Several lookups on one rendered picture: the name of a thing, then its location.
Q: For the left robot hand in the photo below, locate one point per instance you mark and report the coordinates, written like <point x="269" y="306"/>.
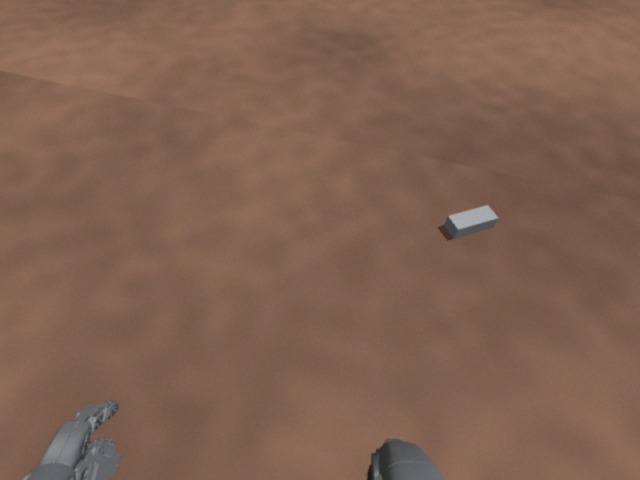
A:
<point x="94" y="460"/>

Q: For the carton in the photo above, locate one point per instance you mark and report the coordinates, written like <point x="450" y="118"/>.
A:
<point x="471" y="221"/>

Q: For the left robot arm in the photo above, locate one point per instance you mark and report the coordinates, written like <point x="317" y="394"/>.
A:
<point x="51" y="471"/>

